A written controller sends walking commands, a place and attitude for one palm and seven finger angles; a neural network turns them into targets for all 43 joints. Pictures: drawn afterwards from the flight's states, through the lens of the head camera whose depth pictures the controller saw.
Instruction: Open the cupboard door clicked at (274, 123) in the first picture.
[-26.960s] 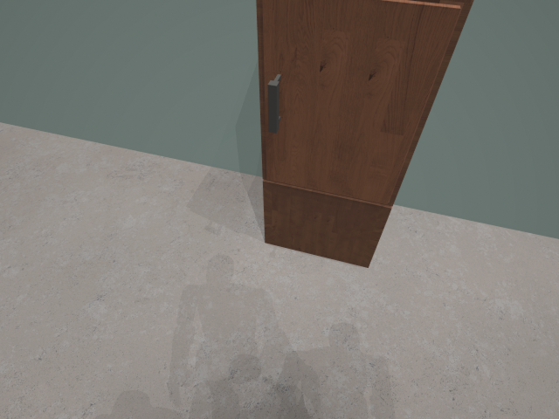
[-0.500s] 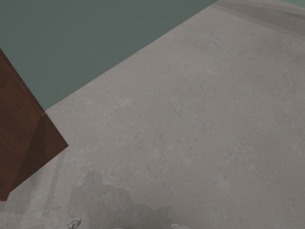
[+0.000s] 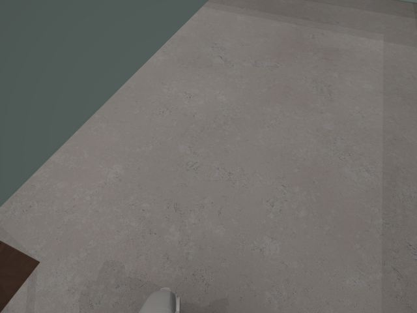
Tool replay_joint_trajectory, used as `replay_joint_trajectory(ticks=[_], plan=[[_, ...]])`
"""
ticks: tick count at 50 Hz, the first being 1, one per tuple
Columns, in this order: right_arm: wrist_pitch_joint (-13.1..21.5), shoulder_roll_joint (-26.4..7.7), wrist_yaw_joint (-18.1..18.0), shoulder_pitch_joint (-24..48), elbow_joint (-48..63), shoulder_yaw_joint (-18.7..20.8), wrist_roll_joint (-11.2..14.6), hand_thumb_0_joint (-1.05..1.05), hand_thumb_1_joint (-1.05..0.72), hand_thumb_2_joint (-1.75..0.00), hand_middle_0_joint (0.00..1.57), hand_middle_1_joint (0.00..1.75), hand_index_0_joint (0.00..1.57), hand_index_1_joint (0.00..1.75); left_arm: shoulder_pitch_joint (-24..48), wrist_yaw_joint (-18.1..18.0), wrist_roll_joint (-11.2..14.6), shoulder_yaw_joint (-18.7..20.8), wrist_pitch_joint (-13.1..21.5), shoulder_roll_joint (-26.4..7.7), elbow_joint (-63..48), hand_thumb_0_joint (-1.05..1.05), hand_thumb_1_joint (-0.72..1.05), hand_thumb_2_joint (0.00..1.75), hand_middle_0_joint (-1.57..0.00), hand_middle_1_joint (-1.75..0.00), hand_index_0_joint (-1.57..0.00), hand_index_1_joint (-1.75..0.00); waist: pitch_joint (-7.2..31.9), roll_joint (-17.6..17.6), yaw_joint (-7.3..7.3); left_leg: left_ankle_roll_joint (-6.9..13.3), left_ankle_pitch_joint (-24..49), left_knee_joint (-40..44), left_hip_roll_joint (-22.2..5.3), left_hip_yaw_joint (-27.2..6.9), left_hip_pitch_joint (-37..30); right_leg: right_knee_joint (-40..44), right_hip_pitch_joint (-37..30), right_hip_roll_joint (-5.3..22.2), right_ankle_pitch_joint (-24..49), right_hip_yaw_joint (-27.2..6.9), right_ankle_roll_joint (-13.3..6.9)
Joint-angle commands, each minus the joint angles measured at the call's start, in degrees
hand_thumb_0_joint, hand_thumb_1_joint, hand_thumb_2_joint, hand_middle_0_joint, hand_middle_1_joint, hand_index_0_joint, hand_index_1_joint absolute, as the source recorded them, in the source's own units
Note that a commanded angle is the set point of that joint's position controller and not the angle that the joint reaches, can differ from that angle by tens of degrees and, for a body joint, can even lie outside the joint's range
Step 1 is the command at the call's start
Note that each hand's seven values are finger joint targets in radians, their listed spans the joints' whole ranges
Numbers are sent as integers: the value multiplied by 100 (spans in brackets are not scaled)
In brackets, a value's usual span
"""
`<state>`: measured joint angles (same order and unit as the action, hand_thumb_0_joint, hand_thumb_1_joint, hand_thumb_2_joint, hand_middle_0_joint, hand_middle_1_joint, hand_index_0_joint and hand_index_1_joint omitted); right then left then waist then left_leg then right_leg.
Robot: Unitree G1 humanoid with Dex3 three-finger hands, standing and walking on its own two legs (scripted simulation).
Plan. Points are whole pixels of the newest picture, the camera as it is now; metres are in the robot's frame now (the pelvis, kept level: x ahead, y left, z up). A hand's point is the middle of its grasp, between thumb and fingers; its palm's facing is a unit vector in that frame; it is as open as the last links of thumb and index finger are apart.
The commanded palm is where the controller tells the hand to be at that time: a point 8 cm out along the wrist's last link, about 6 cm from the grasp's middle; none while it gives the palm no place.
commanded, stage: walk to a spot facing it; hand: left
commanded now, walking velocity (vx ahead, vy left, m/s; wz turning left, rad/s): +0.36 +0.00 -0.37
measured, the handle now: out of the picture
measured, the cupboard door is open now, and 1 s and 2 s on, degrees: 42 42 42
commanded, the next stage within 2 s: turn to face it in 0.90 s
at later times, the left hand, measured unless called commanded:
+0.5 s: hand (159, 212) +0.37 +0.16 -0.16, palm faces -0.27 -0.94 -0.21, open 7.4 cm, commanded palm none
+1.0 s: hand (186, 193) +0.45 +0.10 -0.20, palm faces -0.21 -0.96 -0.17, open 7.3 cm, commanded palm none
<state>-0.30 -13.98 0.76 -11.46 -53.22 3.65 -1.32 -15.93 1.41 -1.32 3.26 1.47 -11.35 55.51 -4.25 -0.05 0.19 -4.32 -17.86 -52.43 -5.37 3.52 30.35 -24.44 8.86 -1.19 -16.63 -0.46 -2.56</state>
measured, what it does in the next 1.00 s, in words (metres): walks ahead, turning right: left foot, then right foot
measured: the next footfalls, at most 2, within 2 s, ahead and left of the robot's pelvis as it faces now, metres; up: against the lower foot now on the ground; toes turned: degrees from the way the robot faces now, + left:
left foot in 0.16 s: +0.21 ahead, +0.13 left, +0.00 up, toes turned +0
right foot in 0.58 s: +0.32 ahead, -0.16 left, +0.00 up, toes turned -22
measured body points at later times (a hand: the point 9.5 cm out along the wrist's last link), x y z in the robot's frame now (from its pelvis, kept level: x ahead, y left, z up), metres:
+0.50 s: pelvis +0.21 +0.00 +0.00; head +0.25 -0.02 +0.45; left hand +0.38 +0.21 -0.14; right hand +0.11 -0.21 -0.15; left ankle +0.17 +0.13 -0.74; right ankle +0.26 -0.15 -0.71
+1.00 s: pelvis +0.44 -0.09 -0.02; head +0.47 -0.08 +0.43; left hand +0.46 +0.15 -0.18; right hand +0.49 -0.35 -0.15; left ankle +0.58 -0.01 -0.75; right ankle +0.29 -0.14 -0.74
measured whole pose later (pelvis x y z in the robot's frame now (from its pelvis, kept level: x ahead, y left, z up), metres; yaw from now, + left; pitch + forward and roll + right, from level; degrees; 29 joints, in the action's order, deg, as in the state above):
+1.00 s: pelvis +0.44 -0.09 -0.02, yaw -17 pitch -1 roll -2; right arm 3.6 -10.7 1.2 -6.9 -55.6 2.3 -1.7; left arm -21.4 0.1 -0.7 2.6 3.2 -10.2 64.1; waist -3.0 -0.3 1.2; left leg 1.4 -7.0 -31.9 -4.7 6.4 24.3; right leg -30.2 1.4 -0.9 -26.0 6.2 -1.4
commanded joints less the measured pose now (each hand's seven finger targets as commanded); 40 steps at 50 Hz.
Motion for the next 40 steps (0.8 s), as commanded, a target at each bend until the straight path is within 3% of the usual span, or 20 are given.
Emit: replay_joint_trajectory(ticks=[1, 4, 6, 7, 8, 9, 12, 14, 16, 20, 24, 26, 27, 28, 29, 30, 31, 33, 35, 40], plan=[[267, -236, 34, 624, 632, 57, 13, 0, -90, -90, 20, 30, 20, 30, -195, -74, 6, 311, 183, -1129, -177, 0, 90, 90, -20, -30, -20, -30, 90, -708, 154, 67, 364, 913, 129, 17, 182, 1026, -367, 1332, 867, -1369, -869], [342, -309, -4, 469, 597, 65, 33, 0, -90, -90, 20, 30, 20, 30, -84, -88, 15, 328, 156, -1149, -140, 0, 90, 90, -20, -30, -20, -30, 99, -713, -11, 163, 464, 1646, 285, 77, -729, 726, -117, 1264, 1084, -1335, -758], [421, -617, -114, -623, 194, 124, 1, 0, -90, -90, 20, 30, 20, 30, 151, -89, 44, 309, 145, -961, -187, 0, 90, 90, -20, -30, -20, -30, 445, -103, -545, 289, 606, 2450, 257, -9, -2655, -466, 781, 802, 1405, -953, -469], [454, -1215, -182, -1533, -22, 285, -87, 0, -90, -90, 20, 30, 20, 30, -1, -49, 70, 261, 123, -646, -239, 0, 90, 90, -20, -30, -20, -30, 1020, 1228, -866, 692, -237, 2804, -969, -1656, -3858, -2132, 1790, 129, 182, -419, -165], [429, -1582, -227, -2105, -77, 305, -160, 0, -90, -90, 20, 30, 20, 30, -161, -7, 101, 180, 130, -432, -392, 0, 90, 90, -20, -30, -20, -30, 1352, 2121, -883, 1273, -1083, 3810, -2349, -3557, -4231, -4061, 2723, -373, -1771, 40, 29], [358, -1460, -212, -1737, 2, 247, -116, 0, -90, -90, 20, 30, 20, 30, 104, 6, 20, 204, 158, -537, -468, 0, 90, 90, -20, -30, -20, -30, 928, 1219, -755, 1520, -1974, 4075, -2516, -3782, -3363, -4806, 2984, 13, -1613, -299, -77], [439, -594, -215, -624, 213, 46, -81, 0, -90, -90, 20, 30, 20, 30, 237, 116, -66, 223, 81, -431, -299, 0, 90, 90, -20, -30, -20, -30, -11, 1096, -132, 1033, -1317, 4265, -1688, -1920, -1877, -5115, 3024, 619, -162, -197, 42], [543, -432, -237, -757, 92, -5, -58, 0, -90, -90, 20, 30, 20, 30, 201, 156, -83, 187, -18, -268, -269, 0, 90, 90, -20, -30, -20, -30, 274, 727, -51, 1016, 210, 4165, -1418, -1054, -2066, -4598, 2893, 682, 176, -102, 160], [560, -459, -223, -897, -45, 13, -40, 0, -90, -90, 20, 30, 20, 30, 322, 173, -68, 144, -66, -171, -321, 0, 90, 90, -20, -30, -20, -30, 442, 689, -47, 1119, 747, 4149, -1360, -477, -2263, -3789, 2742, 737, 253, 51, 222], [498, -447, -160, -1209, -262, 19, -54, 0, -90, -90, 20, 30, 20, 30, 973, 189, -61, 80, -71, -72, -504, 0, 90, 90, -20, -30, -20, -30, 141, 682, -204, 1096, 701, 4269, -1269, 132, -2117, -2200, 2289, 668, 519, 451, 208], [439, -458, -136, -1393, -410, 9, -92, 0, -90, -90, 20, 30, 20, 30, 1287, 185, -65, 87, -31, -162, -548, 0, 90, 90, -20, -30, -20, -30, 52, 570, -217, 1050, 914, 4004, -1328, 295, -2143, -1380, 1623, 449, 508, 718, 137], [400, -515, -141, -1384, -476, -2, -76, 0, -90, -90, 20, 30, 20, 30, 873, 151, -57, 124, 8, -290, -383, 0, 90, 90, -20, -30, -20, -30, 246, 500, 31, 889, 1503, 3319, -1255, 449, -2032, -896, 631, 259, 447, 891, 13], [386, -456, -114, -1299, -494, -10, -45, 0, -90, -90, 20, 30, 20, 30, 104, 110, -63, 173, 64, -497, -133, 0, 90, 90, -20, -30, -20, -30, 542, 136, 402, 708, 2046, 2270, -936, 771, -1752, -592, -397, 143, 413, 837, -145], [417, -244, -60, -1212, -430, -58, 46, 0, -90, -90, 20, 30, 20, 30, -868, 35, -92, 314, 148, -1001, 172, 0, 90, 90, -20, -30, -20, -30, 1122, -756, 826, 460, 1526, 599, -486, 1174, -505, -229, -2019, 1159, -162, -464, -567], [457, 42, -65, -1059, -161, -122, 117, 0, -90, -90, 20, 30, 20, 30, -1551, -54, -9, 460, 156, -1621, 362, 0, 90, 90, -20, -30, -20, -30, 1487, -2035, 972, 249, -1759, -1196, 252, 1002, 954, 586, -2965, 2649, 350, -2862, -1264], [457, -183, -96, -602, -153, -41, 79, 0, -90, -90, 20, 30, 20, 30, -1388, -126, 63, 453, 157, -1554, 391, 0, 90, 90, -20, -30, -20, -30, 1312, -1598, 969, 302, -1602, -2018, 46, 135, 1413, 708, -2712, 2611, 1121, -2882, -1356], [474, -156, -120, -400, -140, -14, 87, 0, -90, -90, 20, 30, 20, 30, -975, -172, 67, 373, 158, -1290, 282, 0, 90, 90, -20, -30, -20, -30, 1005, -1287, 742, 275, -1101, -2214, -181, -110, 1560, 627, -2284, 2468, 1635, -2402, -1330], [367, 28, -102, -486, -345, -31, 19, 0, -90, -90, 20, 30, 20, 30, -253, -212, 69, 213, 189, -776, 135, 0, 90, 90, -20, -30, -20, -30, 577, -546, 243, 209, -498, -1448, -485, -195, 775, 787, -939, 1996, 2056, -1106, -1022], [223, 220, -64, -834, -543, -49, -18, 0, -90, -90, 20, 30, 20, 30, 28, -181, 28, 135, 260, -561, 130, 0, 90, 90, -20, -30, -20, -30, 284, -753, -71, 132, -188, -760, -410, 19, 176, 1101, -48, 1692, 1866, -482, -850], [226, 277, 63, -310, -327, -25, -13, 0, -90, -90, 20, 30, 20, 30, -134, -141, 40, 127, 378, -553, 302, 0, 90, 90, -20, -30, -20, -30, 25, -455, -78, 168, 674, 589, -271, 163, 201, 1365, -121, 1532, 1442, -262, -836]])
